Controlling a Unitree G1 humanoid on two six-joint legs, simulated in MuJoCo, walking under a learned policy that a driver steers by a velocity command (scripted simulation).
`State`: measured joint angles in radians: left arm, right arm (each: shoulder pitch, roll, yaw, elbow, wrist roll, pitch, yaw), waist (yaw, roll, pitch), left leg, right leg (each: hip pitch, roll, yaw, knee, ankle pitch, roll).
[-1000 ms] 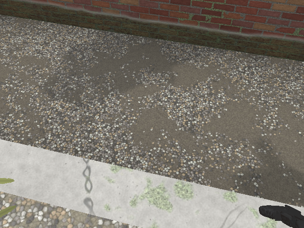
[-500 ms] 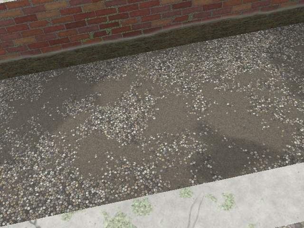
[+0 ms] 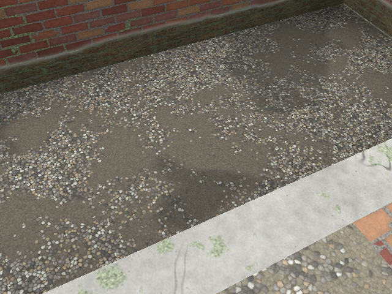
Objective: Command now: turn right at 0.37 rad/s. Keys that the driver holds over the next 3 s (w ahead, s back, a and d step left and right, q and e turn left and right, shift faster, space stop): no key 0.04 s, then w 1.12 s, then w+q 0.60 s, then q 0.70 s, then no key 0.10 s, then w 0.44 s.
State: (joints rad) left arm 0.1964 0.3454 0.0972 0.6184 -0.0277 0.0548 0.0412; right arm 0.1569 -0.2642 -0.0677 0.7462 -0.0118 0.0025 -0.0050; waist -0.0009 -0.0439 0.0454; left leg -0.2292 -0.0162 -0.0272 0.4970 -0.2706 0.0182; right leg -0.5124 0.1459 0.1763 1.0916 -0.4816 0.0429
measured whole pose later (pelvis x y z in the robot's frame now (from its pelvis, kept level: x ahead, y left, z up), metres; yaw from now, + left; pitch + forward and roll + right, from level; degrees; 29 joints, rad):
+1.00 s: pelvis +0.27 +0.01 +0.01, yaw -2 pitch +0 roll +1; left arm 0.23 0.28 0.03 0.79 0.00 -0.03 0.04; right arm 0.42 -0.22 -0.04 0.82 -0.02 -0.06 0.01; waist -0.04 -0.03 0.00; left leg -0.16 -0.08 0.04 0.35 -0.20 0.07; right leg -0.67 -0.10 0.10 0.87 -0.05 -0.01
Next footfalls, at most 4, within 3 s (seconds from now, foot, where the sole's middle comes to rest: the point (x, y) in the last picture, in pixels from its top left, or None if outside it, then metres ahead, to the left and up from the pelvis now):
0.26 right None -0.01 -0.14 -0.77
0.68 left None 0.31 0.09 -0.77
1.18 right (231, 283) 0.52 -0.12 -0.77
1.58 left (180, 287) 0.50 0.05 -0.77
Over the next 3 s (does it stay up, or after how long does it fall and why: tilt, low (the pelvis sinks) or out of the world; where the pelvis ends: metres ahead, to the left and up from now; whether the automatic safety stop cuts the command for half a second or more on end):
stays up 0.45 -0.06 -0.01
